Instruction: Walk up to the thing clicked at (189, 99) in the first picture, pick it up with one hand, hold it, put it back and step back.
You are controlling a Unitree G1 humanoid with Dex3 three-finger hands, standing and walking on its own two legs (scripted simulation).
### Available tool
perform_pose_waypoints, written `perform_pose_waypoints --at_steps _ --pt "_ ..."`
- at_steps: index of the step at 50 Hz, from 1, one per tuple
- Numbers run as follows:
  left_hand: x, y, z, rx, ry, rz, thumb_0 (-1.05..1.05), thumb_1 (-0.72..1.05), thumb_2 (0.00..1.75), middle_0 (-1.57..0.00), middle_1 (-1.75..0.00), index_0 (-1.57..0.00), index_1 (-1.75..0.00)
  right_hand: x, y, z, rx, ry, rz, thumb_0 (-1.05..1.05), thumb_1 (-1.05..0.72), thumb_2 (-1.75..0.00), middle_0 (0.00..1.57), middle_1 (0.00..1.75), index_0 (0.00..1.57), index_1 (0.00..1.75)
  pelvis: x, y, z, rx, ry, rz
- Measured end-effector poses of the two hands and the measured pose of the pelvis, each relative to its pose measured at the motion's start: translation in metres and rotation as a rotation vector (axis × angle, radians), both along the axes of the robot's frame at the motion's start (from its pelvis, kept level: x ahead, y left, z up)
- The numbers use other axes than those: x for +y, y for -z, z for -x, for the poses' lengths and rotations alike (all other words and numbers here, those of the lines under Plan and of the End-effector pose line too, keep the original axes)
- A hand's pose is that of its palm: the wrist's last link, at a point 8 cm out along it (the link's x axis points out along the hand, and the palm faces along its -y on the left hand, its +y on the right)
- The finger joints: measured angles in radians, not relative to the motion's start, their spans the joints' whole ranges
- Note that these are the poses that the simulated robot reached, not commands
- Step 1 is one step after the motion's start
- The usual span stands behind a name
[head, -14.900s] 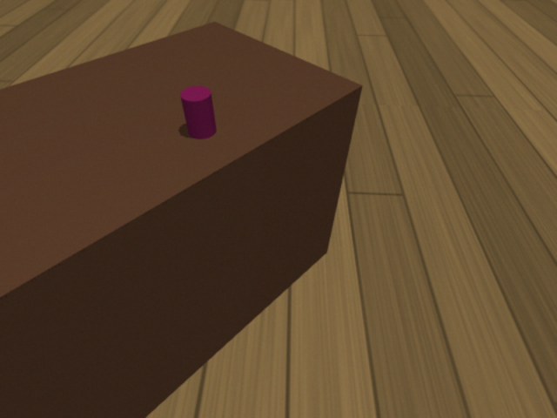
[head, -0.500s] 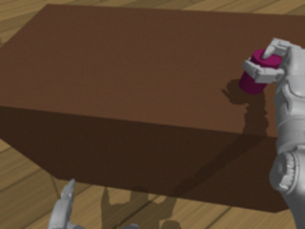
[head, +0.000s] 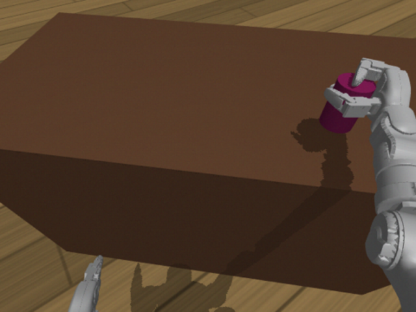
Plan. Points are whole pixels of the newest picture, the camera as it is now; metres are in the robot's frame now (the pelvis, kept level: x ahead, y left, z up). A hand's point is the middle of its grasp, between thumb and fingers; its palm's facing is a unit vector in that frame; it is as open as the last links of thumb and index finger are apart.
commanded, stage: lift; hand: right
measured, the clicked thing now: (345, 104) +0.49 -0.20 +0.16
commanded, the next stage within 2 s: hold in 1.18 s
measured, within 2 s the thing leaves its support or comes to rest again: neither
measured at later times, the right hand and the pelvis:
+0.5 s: hand (384, 80) +0.40 -0.18 +0.27, palm faces +0.14 +0.99 -0.02, open 5.5 cm; pelvis -0.01 +0.00 +0.01, yaw -1 degrees
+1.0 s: hand out of the picture +0.34 -0.18 +0.32, palm faces +0.15 +0.99 -0.03, open 5.4 cm; pelvis -0.02 +0.02 +0.01, yaw -3 degrees
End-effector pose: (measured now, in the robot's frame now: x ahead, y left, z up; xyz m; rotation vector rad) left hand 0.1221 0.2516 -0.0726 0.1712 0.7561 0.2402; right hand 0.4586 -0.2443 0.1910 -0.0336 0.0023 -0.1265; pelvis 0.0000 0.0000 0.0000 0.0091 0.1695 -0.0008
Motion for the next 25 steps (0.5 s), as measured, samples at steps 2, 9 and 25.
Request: perform_pose_waypoints --at_steps 2,9,25 --pt "0.001 0.000 -0.002 -0.006 -0.005 -0.001 -0.02 -0.53 0.06 -0.05 -0.05 -0.06 -0.05 0.002 -0.005 0.003 -0.003 -0.001 -0.009 0.00 0.20 -1.05 0.76 1.07 1.34 1.43 -0.001 -0.001 -0.001 -0.009 0.000 0.000" --pt "0.008 -0.022 -0.020 -0.118 -0.004 -0.034 -0.02 -0.53 0.06 -0.05 -0.05 -0.06 -0.05 0.005 -0.039 0.018 -0.073 0.017 -0.030 0.00 0.19 -1.04 0.76 1.08 1.35 1.43 0.000 -0.005 -0.003 -0.056 0.003 0.005" --pt "0.008 -0.009 -0.016 -0.088 0.026 0.017 -0.02 -0.52 0.05 -0.04 -0.05 -0.05 -0.04 0.010 -0.075 0.082 -0.103 0.008 -0.003 0.00 0.18 -1.03 0.76 1.08 1.38 1.43 0.005 -0.009 0.007 -0.142 0.018 0.016"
